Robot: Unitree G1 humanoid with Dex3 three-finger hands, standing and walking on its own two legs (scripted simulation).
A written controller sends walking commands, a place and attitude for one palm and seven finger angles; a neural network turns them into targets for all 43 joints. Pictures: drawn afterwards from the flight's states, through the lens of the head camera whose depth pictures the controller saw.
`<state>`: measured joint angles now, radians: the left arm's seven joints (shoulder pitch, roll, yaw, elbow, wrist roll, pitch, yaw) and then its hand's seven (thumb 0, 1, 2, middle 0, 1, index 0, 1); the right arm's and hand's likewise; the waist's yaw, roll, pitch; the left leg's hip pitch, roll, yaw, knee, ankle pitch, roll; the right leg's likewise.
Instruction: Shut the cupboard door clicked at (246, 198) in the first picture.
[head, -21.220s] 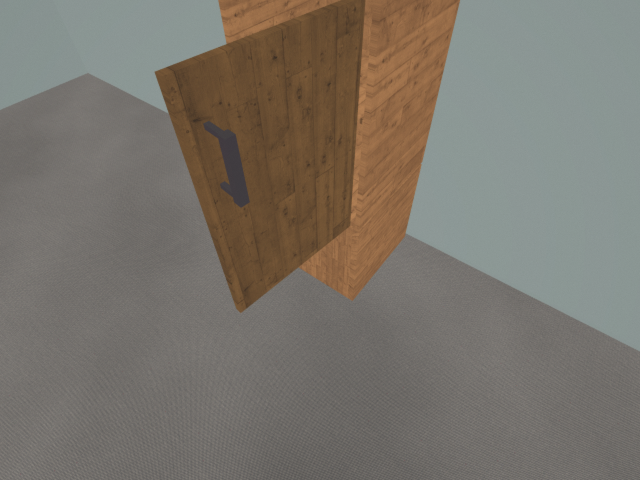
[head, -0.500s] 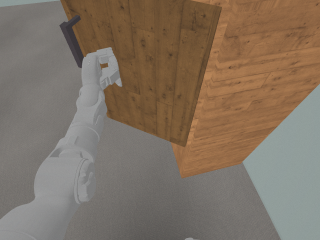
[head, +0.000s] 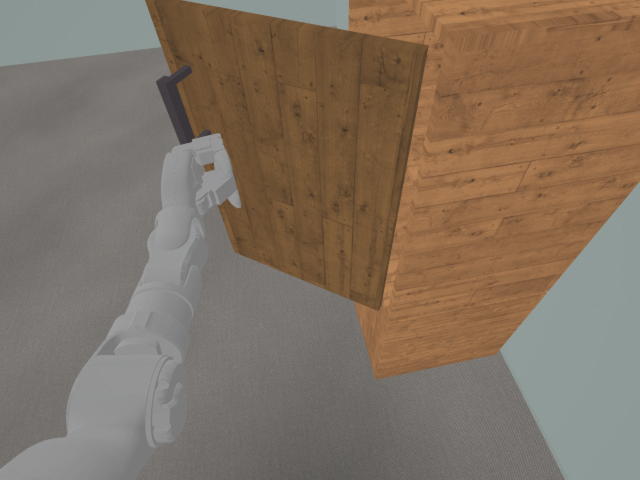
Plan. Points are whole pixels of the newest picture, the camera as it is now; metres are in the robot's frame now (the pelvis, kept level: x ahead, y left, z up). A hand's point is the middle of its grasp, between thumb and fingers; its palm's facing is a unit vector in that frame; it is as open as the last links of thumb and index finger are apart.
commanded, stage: draw the hand back to the body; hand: left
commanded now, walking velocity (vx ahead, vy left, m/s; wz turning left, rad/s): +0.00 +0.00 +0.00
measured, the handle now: (187, 112) +0.65 +0.19 +0.12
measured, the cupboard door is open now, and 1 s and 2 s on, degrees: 53 53 53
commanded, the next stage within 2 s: step back with the hand held close in 1.40 s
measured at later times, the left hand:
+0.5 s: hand (119, 277) +0.31 +0.19 +0.15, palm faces +0.14 -0.97 -0.19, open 3.1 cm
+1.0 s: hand out of the picture +0.21 +0.29 +0.17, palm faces +0.44 -0.80 -0.40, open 5.9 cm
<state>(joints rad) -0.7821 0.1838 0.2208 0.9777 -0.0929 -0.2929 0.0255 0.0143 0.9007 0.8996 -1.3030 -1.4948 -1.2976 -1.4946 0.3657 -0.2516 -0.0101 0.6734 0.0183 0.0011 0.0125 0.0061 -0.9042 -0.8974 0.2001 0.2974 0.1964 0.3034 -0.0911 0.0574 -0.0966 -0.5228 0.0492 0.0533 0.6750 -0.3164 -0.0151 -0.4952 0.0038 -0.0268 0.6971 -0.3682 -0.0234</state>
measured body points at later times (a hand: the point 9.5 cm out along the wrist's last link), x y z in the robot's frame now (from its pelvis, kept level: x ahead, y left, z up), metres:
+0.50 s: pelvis +0.00 +0.02 +0.02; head -0.01 +0.00 +0.47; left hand +0.30 +0.24 +0.16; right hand +0.20 -0.21 -0.06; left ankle +0.01 +0.13 -0.72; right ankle -0.02 -0.10 -0.72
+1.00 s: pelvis +0.02 +0.03 +0.03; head +0.00 -0.01 +0.47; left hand +0.18 +0.33 +0.20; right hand +0.20 -0.19 -0.08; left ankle +0.01 +0.13 -0.72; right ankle -0.02 -0.10 -0.72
